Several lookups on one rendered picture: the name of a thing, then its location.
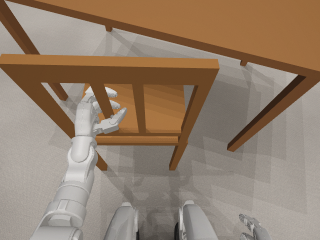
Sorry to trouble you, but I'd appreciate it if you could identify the robot right hand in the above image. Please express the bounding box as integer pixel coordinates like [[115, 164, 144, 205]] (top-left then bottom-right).
[[239, 213, 273, 240]]

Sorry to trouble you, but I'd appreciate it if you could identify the left robot upper arm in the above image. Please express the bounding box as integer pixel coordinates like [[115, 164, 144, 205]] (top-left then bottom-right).
[[31, 225, 84, 240]]

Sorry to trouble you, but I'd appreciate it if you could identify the chair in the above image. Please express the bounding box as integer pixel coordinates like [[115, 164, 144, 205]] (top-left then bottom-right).
[[0, 54, 220, 171]]

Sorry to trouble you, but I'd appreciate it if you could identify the right robot thigh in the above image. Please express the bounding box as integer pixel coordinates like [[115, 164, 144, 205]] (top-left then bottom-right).
[[177, 204, 219, 240]]

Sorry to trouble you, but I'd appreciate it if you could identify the table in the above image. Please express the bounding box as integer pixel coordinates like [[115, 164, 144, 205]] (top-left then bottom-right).
[[0, 0, 320, 152]]

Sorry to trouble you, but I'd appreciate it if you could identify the right robot shin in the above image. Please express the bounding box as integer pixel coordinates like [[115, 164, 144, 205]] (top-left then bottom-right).
[[179, 200, 194, 240]]

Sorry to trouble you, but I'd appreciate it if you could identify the robot left hand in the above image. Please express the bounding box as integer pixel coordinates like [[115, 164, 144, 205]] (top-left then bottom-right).
[[74, 86, 127, 139]]

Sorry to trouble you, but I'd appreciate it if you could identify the left robot forearm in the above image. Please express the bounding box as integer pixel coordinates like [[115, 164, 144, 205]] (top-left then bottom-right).
[[29, 135, 98, 240]]

